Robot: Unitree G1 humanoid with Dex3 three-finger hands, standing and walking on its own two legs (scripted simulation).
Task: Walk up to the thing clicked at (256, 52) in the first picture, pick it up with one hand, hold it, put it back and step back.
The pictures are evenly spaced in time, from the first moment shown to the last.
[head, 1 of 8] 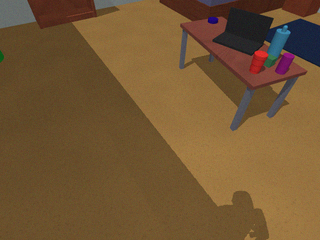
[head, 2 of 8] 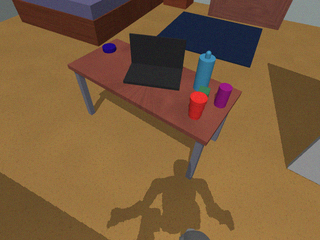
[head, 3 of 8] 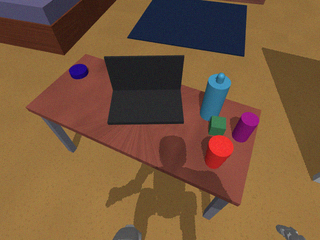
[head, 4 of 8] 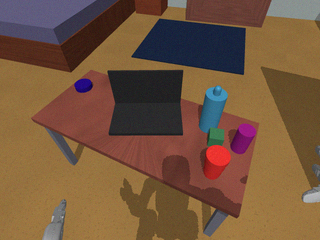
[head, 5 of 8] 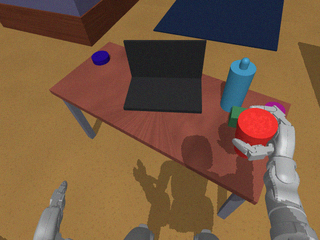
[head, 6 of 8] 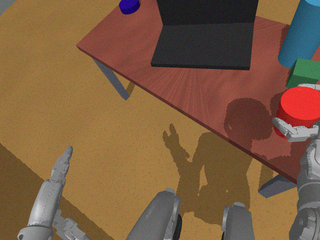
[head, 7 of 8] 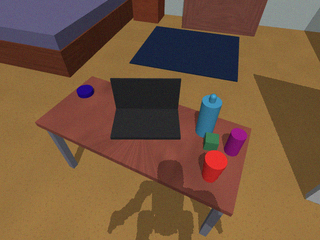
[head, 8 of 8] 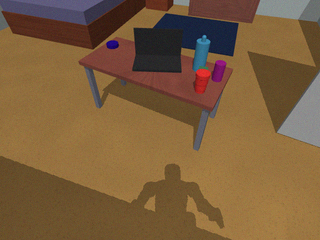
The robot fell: no
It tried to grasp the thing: yes
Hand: right
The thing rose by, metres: 0.24
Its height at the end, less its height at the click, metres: +0.00
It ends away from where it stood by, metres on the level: 0.01
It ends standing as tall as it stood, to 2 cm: yes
